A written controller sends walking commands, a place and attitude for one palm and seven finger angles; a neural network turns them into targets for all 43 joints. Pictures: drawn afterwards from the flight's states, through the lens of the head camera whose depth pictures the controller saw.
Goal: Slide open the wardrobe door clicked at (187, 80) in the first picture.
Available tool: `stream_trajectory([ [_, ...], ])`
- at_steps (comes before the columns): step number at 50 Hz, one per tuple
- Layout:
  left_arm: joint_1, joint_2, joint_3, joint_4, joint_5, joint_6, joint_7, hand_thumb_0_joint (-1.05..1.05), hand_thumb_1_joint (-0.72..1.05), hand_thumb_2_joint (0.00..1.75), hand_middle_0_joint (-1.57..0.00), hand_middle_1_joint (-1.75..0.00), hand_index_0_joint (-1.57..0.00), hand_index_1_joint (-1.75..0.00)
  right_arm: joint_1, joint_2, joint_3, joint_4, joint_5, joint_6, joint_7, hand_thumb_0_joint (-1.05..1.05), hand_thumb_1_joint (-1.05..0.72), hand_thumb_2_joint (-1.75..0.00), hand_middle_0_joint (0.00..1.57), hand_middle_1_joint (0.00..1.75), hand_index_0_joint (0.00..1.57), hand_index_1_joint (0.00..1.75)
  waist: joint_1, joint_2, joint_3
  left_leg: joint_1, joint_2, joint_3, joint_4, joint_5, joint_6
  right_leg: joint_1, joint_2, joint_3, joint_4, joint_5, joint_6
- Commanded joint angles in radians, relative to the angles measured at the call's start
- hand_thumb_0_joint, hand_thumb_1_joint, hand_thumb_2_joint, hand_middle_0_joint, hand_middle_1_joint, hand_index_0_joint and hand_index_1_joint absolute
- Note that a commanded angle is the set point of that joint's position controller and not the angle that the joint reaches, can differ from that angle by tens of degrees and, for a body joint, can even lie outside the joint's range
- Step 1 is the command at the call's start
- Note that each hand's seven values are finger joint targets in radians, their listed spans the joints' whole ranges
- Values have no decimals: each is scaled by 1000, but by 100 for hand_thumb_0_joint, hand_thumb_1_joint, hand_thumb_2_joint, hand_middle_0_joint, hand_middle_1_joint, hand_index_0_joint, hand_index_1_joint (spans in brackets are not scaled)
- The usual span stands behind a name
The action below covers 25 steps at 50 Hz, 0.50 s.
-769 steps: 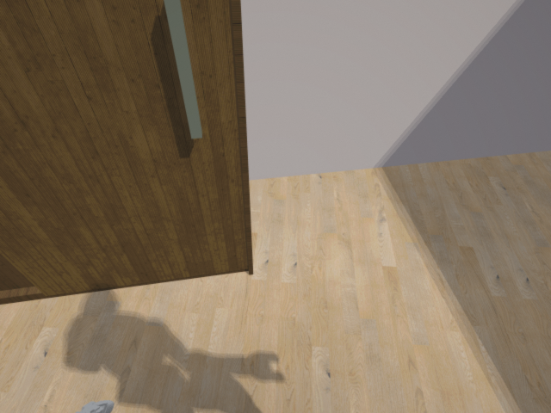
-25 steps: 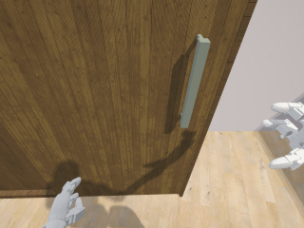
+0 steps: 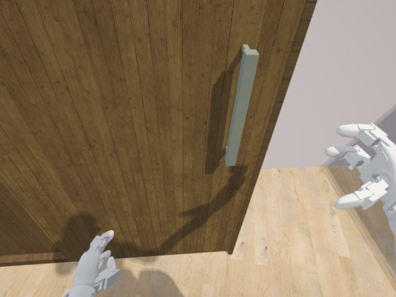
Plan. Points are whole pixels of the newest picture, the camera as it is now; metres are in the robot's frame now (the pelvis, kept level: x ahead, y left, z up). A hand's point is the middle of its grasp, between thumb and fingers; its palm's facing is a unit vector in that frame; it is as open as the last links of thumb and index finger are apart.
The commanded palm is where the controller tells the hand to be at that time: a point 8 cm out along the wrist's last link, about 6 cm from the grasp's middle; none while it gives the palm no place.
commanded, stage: move the hooked fingers beside the handle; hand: right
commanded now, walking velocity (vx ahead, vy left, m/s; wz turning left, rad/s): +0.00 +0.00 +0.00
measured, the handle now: (236, 112) +0.49 -0.09 +0.15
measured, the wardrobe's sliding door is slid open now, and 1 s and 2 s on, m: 0.00 0.00 0.00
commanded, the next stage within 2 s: none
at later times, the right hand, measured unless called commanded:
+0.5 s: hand (314, 149) +0.34 -0.21 +0.18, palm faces +0.02 +1.00 -0.03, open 14.0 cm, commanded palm +0.32 -0.26 +0.18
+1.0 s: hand (290, 134) +0.39 -0.18 +0.17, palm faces -0.01 +1.00 -0.02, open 14.0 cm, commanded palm +0.37 -0.23 +0.17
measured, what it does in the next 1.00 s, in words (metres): stands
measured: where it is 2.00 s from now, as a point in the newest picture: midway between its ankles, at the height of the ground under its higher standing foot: outside the picture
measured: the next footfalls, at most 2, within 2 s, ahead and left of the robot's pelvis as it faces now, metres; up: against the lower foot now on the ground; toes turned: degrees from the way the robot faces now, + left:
none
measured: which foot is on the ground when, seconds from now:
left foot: down 0.00-1.00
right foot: down 0.00-1.00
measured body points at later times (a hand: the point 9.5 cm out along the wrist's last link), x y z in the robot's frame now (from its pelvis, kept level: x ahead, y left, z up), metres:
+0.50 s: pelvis +0.01 +0.01 +0.00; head -0.01 +0.03 +0.45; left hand +0.19 +0.26 -0.07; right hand +0.33 -0.27 +0.18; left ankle +0.00 +0.10 -0.74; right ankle +0.03 -0.10 -0.74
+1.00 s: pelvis +0.02 +0.02 +0.00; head +0.00 +0.03 +0.45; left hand +0.16 +0.28 -0.09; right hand +0.38 -0.24 +0.17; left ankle +0.00 +0.10 -0.74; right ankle +0.03 -0.10 -0.74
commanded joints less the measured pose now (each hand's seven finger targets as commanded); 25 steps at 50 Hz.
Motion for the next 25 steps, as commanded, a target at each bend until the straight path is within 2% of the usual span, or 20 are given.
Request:
stream_trajectory([
  [1,-144,142,63,-159,5,-58,11,0,90,90,-20,-30,-20,-30,-373,-267,-84,-209,6,-64,-28,0,50,-30,30,120,30,120,21,-40,-186,-31,-1,-52,-87,99,1,125,-18,56,-86,134,11],
  [2,-152,135,59,-167,6,-58,8,0,90,90,-20,-30,-20,-30,-387,-249,-69,-222,6,-61,-32,0,50,-30,30,120,30,120,17,-50,-196,-31,4,-55,-87,99,1,122,-15,59,-91,133,12],
  [3,-150,132,56,-162,6,-53,8,0,90,90,-20,-30,-20,-30,-383,-238,-68,-189,5,-58,-37,0,50,-30,30,120,30,120,19,-32,-187,-26,0,-48,-84,108,2,118,-16,57,-93,142,13],
  [5,-147,134,59,-159,6,-44,8,0,90,90,-20,-30,-20,-30,-394,-241,-71,-173,0,-54,-41,0,50,-30,30,120,30,120,21,-38,-189,-26,-2,-46,-84,124,0,121,-13,51,-91,151,12],
  [7,-155,132,61,-171,7,-42,4,0,90,90,-20,-30,-20,-30,-378,-249,-82,-200,-3,-52,-51,0,50,-30,30,120,30,120,9,-56,-215,-5,5,-57,-79,160,2,122,-14,43,-84,181,11],
  [8,-153,126,58,-170,6,-38,2,0,90,90,-20,-30,-20,-30,-365,-222,-65,-182,-4,-48,-53,0,50,-30,30,120,30,120,14,-37,-198,-5,1,-51,-77,174,1,121,-14,39,-84,189,11],
  [9,-151,124,58,-173,4,-36,0,0,90,90,-20,-30,-20,-30,-373,-196,-42,-200,-3,-50,-53,0,50,-30,30,120,30,120,18,-44,-200,-7,-1,-45,-74,186,0,127,-15,39,-86,197,14],
  [11,-146,130,61,-168,3,-33,1,0,90,90,-20,-30,-20,-30,-370,-180,-22,-178,-6,-43,-56,0,50,-30,30,120,30,120,25,-9,-183,-16,-4,-46,-75,188,-3,122,-17,34,-79,194,11],
  [12,-142,132,67,-167,2,-32,1,0,90,90,-20,-30,-20,-30,-393,-202,-40,-190,-8,-43,-63,0,50,-30,30,120,30,120,25,-20,-193,-21,-1,-50,-78,192,-5,124,-17,35,-80,194,9],
  [13,-144,132,65,-169,5,-30,1,0,90,90,-20,-30,-20,-30,-396,-192,-33,-187,-9,-40,-65,0,50,-30,30,120,30,120,24,-13,-197,-20,-1,-53,-75,188,-6,121,-14,35,-79,188,8],
  [14,-139,134,68,-165,5,-25,3,0,90,90,-20,-30,-20,-30,-382,-212,-57,-164,-11,-34,-70,0,50,-30,30,120,30,120,22,2,-198,-17,-2,-52,-76,186,-7,113,-14,32,-77,185,6],
  [15,-141,133,66,-163,4,-21,3,0,90,90,-20,-30,-20,-30,-403,-202,-42,-163,-13,-32,-70,0,50,-30,30,120,30,120,26,-17,-191,-22,0,-56,-76,189,-6,114,-12,31,-76,186,6],
  [16,-141,136,69,-159,6,-19,3,0,90,90,-20,-30,-20,-30,-409,-220,-56,-168,-17,-36,-76,0,50,-30,30,120,30,120,26,-17,-194,-14,2,-60,-76,201,-4,119,-15,26,-69,198,6],
  [17,-144,131,69,-167,6,-19,1,0,90,90,-20,-30,-20,-30,-422,-217,-53,-190,-19,-41,-81,0,50,-30,30,120,30,120,21,-38,-214,-6,7,-64,-74,209,-5,119,-13,27,-70,203,6],
  [18,-141,127,67,-166,6,-17,2,0,90,90,-20,-30,-20,-30,-419,-198,-40,-181,-20,-43,-82,0,50,-30,30,120,30,120,28,-19,-207,-9,3,-60,-71,216,-6,120,-12,25,-69,205,6],
  [19,-139,128,67,-165,4,-16,3,0,90,90,-20,-30,-20,-30,-431,-186,-26,-178,-19,-46,-84,0,50,-30,30,120,30,120,30,-31,-201,-15,3,-63,-72,212,-6,116,-11,24,-67,199,6],
  [20,-134,129,69,-159,5,-14,4,0,90,90,-20,-30,-20,-30,-450,-192,-27,-169,-21,-49,-86,0,50,-30,30,120,30,120,35,-36,-205,-19,3,-64,-73,207,-7,119,-11,23,-66,192,6],
  [21,-133,134,71,-152,6,-13,6,0,90,90,-20,-30,-20,-30,-459,-195,-24,-153,-22,-51,-90,0,50,-30,30,120,30,120,39,-1,-189,-20,8,-76,-76,214,-9,108,-15,20,-56,189,3],
  [25,-123,132,73,-146,5,-10,8,0,90,90,-20,-30,-20,-30,-510,-183,-3,-114,-30,-56,-94,0,50,-30,30,120,30,120,47,-20,-197,-35,10,-83,-77,201,-12,102,-9,22,-54,170,1],
])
